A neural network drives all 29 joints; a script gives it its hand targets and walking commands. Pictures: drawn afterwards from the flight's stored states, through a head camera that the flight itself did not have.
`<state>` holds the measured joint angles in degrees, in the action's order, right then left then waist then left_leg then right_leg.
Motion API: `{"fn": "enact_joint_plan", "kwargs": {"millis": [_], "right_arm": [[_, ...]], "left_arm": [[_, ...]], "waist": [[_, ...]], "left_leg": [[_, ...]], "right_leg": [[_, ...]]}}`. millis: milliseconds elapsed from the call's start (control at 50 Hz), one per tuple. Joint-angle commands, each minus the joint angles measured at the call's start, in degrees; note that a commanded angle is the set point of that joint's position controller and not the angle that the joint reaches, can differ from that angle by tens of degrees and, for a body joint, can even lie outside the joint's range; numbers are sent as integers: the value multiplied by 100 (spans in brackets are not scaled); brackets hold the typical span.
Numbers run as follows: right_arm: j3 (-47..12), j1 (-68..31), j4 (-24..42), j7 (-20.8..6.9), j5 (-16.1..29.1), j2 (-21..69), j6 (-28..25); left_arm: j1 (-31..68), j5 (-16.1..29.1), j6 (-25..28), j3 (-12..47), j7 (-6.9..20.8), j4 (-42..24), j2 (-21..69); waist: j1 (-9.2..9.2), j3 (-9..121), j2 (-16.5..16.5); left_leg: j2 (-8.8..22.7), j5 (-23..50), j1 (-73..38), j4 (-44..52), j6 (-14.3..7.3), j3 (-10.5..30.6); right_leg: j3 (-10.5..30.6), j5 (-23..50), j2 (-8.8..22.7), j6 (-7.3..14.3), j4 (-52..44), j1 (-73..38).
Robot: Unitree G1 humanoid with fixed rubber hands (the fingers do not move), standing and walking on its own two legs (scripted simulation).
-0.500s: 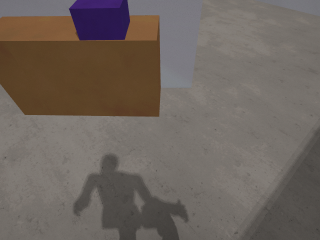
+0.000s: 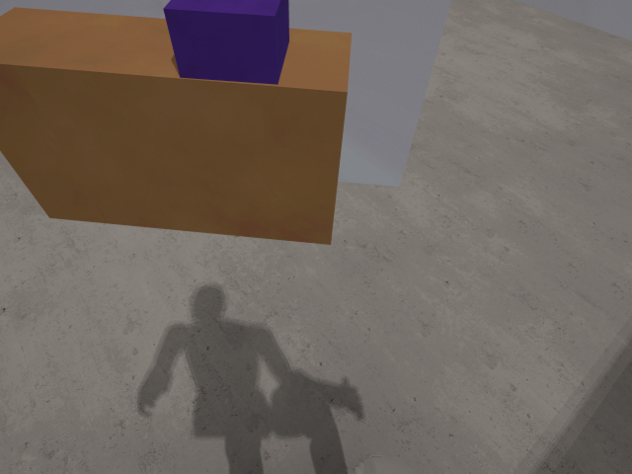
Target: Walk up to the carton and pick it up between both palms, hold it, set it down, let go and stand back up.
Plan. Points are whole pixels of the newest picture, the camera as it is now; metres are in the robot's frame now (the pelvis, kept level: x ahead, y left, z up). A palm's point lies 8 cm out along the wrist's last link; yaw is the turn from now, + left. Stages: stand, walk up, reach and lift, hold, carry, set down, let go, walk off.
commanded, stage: walk up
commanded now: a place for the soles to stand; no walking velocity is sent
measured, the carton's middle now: (235, 27) +1.23 +0.24 +0.02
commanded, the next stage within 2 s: none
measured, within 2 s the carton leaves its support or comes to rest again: neither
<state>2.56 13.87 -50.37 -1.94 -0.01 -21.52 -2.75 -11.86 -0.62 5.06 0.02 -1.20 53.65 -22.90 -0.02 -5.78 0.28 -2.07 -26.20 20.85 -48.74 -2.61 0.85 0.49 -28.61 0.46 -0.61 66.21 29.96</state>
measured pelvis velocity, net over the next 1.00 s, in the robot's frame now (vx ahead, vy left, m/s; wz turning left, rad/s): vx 0.12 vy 0.06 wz -0.06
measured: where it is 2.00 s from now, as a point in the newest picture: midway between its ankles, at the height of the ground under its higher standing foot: (264, 470)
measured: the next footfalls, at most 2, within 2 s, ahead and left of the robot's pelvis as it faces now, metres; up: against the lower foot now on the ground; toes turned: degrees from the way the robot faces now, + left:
right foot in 0.14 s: +0.14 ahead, -0.13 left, +0.00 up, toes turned -4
left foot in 0.56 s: +0.17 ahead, +0.13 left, +0.00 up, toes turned +4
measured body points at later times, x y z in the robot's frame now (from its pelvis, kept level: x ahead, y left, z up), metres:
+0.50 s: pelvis +0.08 +0.01 -0.01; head +0.09 -0.03 +0.43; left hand +0.08 +0.34 -0.09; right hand +0.18 -0.27 -0.16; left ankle +0.10 +0.11 -0.68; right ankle +0.10 -0.13 -0.70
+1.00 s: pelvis +0.12 +0.06 -0.01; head +0.16 +0.09 +0.44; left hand +0.21 +0.37 -0.14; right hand +0.19 -0.26 -0.10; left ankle +0.13 +0.13 -0.70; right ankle +0.16 -0.06 -0.67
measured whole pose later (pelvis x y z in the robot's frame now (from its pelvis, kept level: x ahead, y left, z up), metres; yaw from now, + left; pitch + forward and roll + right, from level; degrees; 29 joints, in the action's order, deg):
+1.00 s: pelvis +0.12 +0.06 -0.01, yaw -4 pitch -3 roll +0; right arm 2.6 13.5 -48.6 -2.2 0.0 -21.6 -1.2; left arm -13.4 -0.6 3.7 0.0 -1.6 53.3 -23.9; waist 0.0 -6.7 -4.1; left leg -0.3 -27.3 19.9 -49.5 -4.7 -9.1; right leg 0.8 -25.1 0.7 0.1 64.3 31.3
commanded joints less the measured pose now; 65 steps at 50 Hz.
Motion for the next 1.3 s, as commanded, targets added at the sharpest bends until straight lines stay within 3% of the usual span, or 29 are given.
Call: {"fn": "enact_joint_plan", "kwargs": {"millis": [0,60,80,100,120,140,160,200,220,260,400,500,540,560,580,600,620,660,700,920,1000,1020,1040,1060,1080,1100,1140,1180,1280], "right_arm": [[542,232,549,134,-123,-1521,-85],[540,34,638,76,-150,-1571,-11],[514,-240,731,52,-135,-1537,26],[458,-465,858,18,-81,-1368,35],[342,-575,1042,-12,-55,-970,-11],[259,-165,1118,-27,-39,-804,-21],[472,-504,897,-7,-114,-1639,117],[545,-567,790,-14,-188,-1594,174],[549,-535,763,-43,-209,-1540,187],[572,-312,688,-91,-221,-1487,235],[641,-603,844,-137,-267,-1678,258],[649,-586,852,-156,-246,-1615,103],[734,184,569,-117,-278,-1609,-16],[854,1007,265,-55,-349,-1865,-91],[940,1180,269,22,-324,-2349,-95],[898,1115,308,61,-159,-2382,-92],[846,908,328,89,-75,-2216,-72],[767,478,443,159,-103,-1867,-78],[687,376,493,163,-132,-1598,-73],[644,244,687,127,-174,-1534,64],[630,182,805,103,-224,-1531,135],[602,-42,896,86,-218,-1501,155],[545,-564,1098,59,-191,-1436,162],[409,-702,1237,26,-163,-1025,119],[297,-368,1344,-1,-121,-745,117],[502,-772,1262,5,-143,-1592,227],[583,-850,1088,-4,-202,-1662,260],[631,-472,870,-60,-232,-1605,321],[713,-261,771,-151,-277,-1771,371]], "left_arm": [[4,202,170,-498,-77,-504,-1303],[-23,159,268,-518,-80,-404,-1264],[-478,151,315,-557,-101,-224,-1232],[-1373,126,381,-644,-156,15,-1376],[-2295,35,424,-880,-234,243,-2006],[-2205,29,398,-934,-266,148,-2382],[-1712,113,339,-922,-273,44,-2470],[-1166,93,332,-903,-285,-111,-2190],[-923,78,329,-849,-278,-191,-1986],[-791,44,355,-828,-243,-298,-1875],[-950,10,331,-875,-204,-538,-2042],[-1011,-10,314,-849,-207,-578,-2165],[-653,47,246,-722,-186,-633,-1934],[-387,46,192,-528,-167,-780,-1428],[-193,78,192,-344,-187,-887,-806],[130,87,153,-486,-234,-842,-1458],[85,128,125,-477,-233,-773,-1546],[-591,174,90,-540,-215,-506,-1438],[-991,216,50,-576,-192,-371,-1336],[-317,111,1,-607,-200,-381,-1493],[-391,79,144,-574,-224,-373,-1361],[-678,61,212,-584,-229,-286,-1320],[-1558,38,283,-656,-270,-9,-1369],[-2587,-17,316,-849,-348,255,-1815],[-2514,-66,290,-921,-401,107,-2258],[-1958,33,224,-895,-399,-100,-2399],[-1335,69,238,-887,-420,-208,-2277],[-962,36,240,-829,-390,-330,-1973],[-824,-56,267,-887,-274,-540,-2096]], "waist": [[350,405,1276],[301,459,1429],[4,705,1348],[-506,1124,1043],[-957,1718,-170],[-547,1801,-1025],[-594,1333,213],[-372,398,275],[-258,67,155],[-79,-121,-268],[-245,-117,-1220],[-242,275,-1483],[284,602,-1056],[752,873,430],[925,395,2002],[964,304,549],[735,89,15],[357,346,414],[241,623,877],[440,317,1379],[380,647,1407],[171,747,1264],[-409,1015,1058],[-969,1395,-214],[-625,1406,-1353],[-643,1029,-243],[-411,135,227],[-154,-83,-190],[-156,-187,-1057]], "left_leg": [[1470,3881,-1817,2226,-964,1926],[1371,3770,-1352,1806,-1170,1578],[1099,3945,-907,1198,-1000,1114],[722,3998,-342,-78,-652,668],[234,3113,792,-1772,-243,421],[-244,-652,2165,-2275,44,27],[16,-709,2521,-2755,72,549],[442,-146,2706,-2940,88,765],[589,108,2600,-2849,103,725],[703,345,2127,-2556,116,702],[935,-557,2186,-1333,198,619],[818,-784,1643,-212,45,616],[628,75,-68,900,16,538],[788,-574,-1622,2178,-142,1327],[1824,-965,-2083,3478,-180,3703],[2298,-824,-1865,3730,-405,4805],[2258,-116,-1701,3471,-178,4194],[1852,1890,-1921,2858,327,2724],[1521,3161,-2108,2409,325,1904],[1744,2291,-2098,2353,-424,1498],[1893,3323,-1894,1675,-897,1152],[1693,3266,-1359,1180,-864,774],[1303,3470,-270,126,-547,148],[758,2725,1013,-1787,-152,-316],[105,-755,2550,-2512,203,-323],[207,-937,2879,-2885,197,361],[680,-435,2944,-2853,200,722],[838,-124,2495,-2572,178,666],[940,-290,2224,-1874,211,480]], "right_leg": [[-196,197,339,187,-1147,1135],[-445,378,257,223,-2092,258],[-556,856,58,293,-2844,-766],[-279,1814,84,391,-3852,-2177],[1431,1757,981,707,-4080,-3551],[3941,919,2413,1151,-4613,-4362],[4717,-468,2707,1587,-4996,-3713],[3977,-154,2457,1623,-4835,-3001],[3313,61,2231,1503,-4805,-2436],[2719,311,2004,1238,-4768,-1745],[2568,123,2156,1704,-4351,-1790],[2245,2011,2213,1680,-3417,-1942],[1353,1947,1718,1259,-2194,-781],[195,1910,854,800,-316,546],[-368,-196,-311,290,1022,2365],[341,-310,-322,293,1157,2361],[565,-10,-139,289,1201,2283],[567,431,-9,251,1019,1951],[402,634,66,234,662,1623],[68,174,224,192,-801,1487],[-320,-220,307,276,-1934,688],[-355,266,242,347,-2611,-140],[-216,1035,159,529,-3566,-1786],[999,982,754,752,-3951,-3278],[3861,350,2162,1261,-4403,-3982],[5208,-930,2699,1950,-4938,-3247],[4399,-448,2525,1960,-4788,-2593],[3273,-598,2044,1568,-4664,-1786],[2944,-2166,1945,1639,-4614,-1150]]}}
